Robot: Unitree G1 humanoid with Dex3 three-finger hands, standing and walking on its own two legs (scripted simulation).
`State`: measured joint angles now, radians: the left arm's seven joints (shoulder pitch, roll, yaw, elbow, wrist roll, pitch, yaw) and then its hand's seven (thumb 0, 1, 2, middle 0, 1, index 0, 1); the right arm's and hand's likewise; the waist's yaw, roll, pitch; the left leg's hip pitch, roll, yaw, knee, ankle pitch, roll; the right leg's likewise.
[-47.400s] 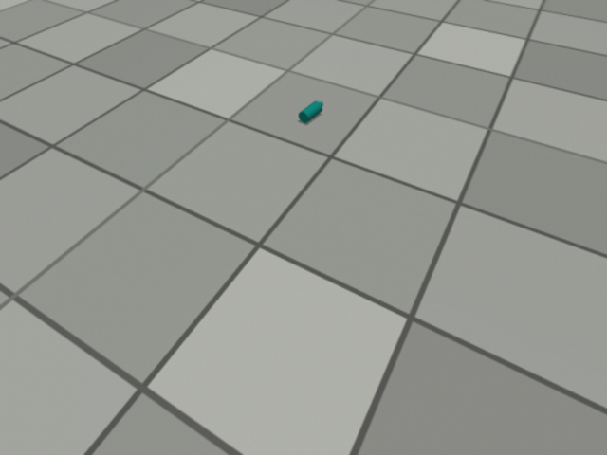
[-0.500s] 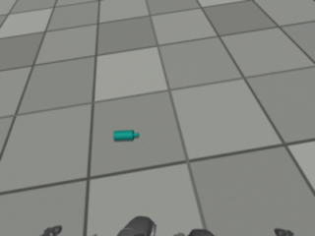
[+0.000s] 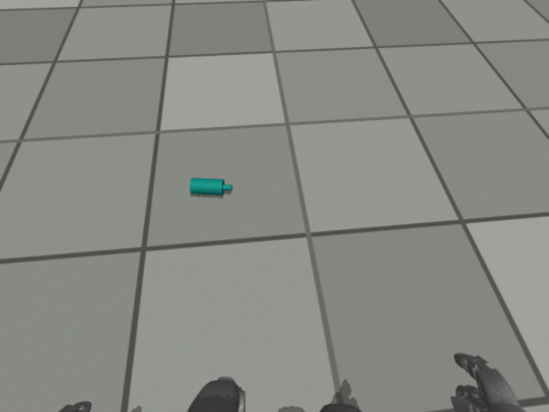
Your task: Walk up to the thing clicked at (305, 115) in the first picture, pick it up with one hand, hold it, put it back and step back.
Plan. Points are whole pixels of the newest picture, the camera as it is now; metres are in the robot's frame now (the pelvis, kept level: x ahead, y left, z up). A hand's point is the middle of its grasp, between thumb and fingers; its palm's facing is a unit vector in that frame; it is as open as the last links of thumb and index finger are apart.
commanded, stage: step back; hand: left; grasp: from above
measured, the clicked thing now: (211, 186) +1.00 +0.32 -0.72
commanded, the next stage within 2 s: stand in 1.20 s
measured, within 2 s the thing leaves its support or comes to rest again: neither
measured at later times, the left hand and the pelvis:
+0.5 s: hand out of the picture -0.05 +0.31 -0.13, palm faces +0.07 -0.91 -0.41, open 7.4 cm; pelvis -0.09 +0.01 +0.01, yaw +4 degrees
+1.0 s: hand out of the picture +0.02 +0.27 -0.14, palm faces +0.11 -0.92 -0.38, open 7.4 cm; pelvis -0.03 +0.00 +0.00, yaw +6 degrees
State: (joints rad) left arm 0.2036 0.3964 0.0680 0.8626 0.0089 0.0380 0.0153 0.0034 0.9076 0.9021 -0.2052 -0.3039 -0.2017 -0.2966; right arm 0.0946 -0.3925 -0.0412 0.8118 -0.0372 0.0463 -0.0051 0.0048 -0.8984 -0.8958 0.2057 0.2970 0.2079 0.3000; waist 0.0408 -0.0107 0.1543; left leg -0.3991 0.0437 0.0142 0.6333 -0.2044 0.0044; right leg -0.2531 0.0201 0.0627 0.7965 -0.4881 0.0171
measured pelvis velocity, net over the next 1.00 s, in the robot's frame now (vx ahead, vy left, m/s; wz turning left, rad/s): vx -0.03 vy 0.00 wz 0.10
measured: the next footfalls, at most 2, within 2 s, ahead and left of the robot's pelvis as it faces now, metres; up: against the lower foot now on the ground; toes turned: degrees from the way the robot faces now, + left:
right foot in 0.02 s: -0.01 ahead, -0.13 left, +0.00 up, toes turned +2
left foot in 0.36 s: -0.06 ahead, +0.14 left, +0.00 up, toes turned +1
